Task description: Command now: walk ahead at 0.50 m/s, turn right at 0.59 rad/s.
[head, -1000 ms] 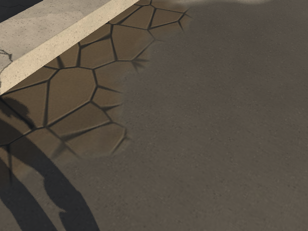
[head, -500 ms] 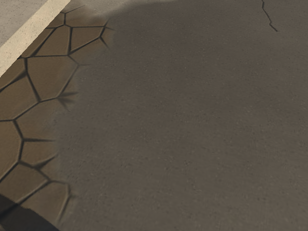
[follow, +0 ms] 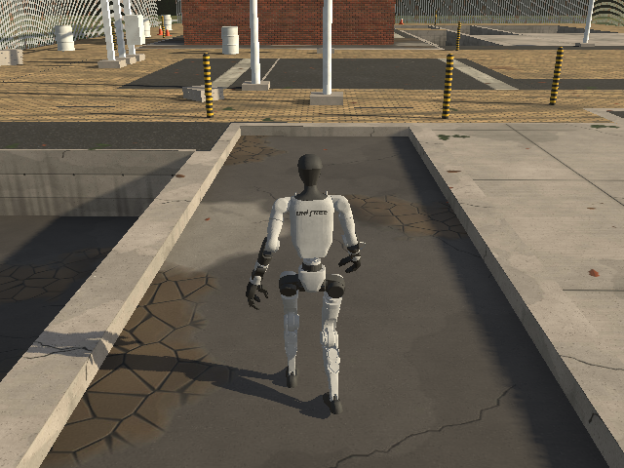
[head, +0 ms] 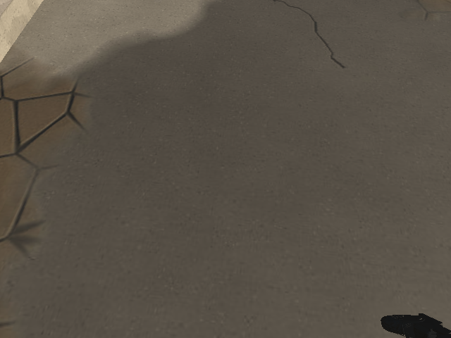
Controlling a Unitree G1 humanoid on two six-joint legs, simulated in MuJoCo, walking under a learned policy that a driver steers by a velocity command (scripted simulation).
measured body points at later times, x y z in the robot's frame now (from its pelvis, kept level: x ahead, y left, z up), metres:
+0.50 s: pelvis +0.24 -0.04 +0.00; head +0.28 -0.06 +0.45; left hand +0.53 +0.11 -0.08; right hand +0.14 -0.30 -0.14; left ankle +0.11 +0.11 -0.71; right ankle +0.32 -0.14 -0.72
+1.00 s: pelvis +0.50 -0.14 +0.01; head +0.53 -0.15 +0.46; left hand +0.56 +0.12 -0.13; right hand +0.59 -0.41 -0.11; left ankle +0.67 -0.09 -0.70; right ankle +0.32 -0.14 -0.72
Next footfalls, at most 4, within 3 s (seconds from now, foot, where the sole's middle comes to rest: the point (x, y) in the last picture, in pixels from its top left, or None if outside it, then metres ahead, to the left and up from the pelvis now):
0.48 right None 0.36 -0.15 -0.76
1.06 left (288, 261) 0.70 -0.12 -0.76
1.56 right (344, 193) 0.98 -0.31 -0.76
2.08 left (262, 146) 1.18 -0.02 -0.76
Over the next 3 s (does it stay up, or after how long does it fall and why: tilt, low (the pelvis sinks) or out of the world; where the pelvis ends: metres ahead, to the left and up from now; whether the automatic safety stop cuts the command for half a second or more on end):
stays up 1.54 -0.03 0.02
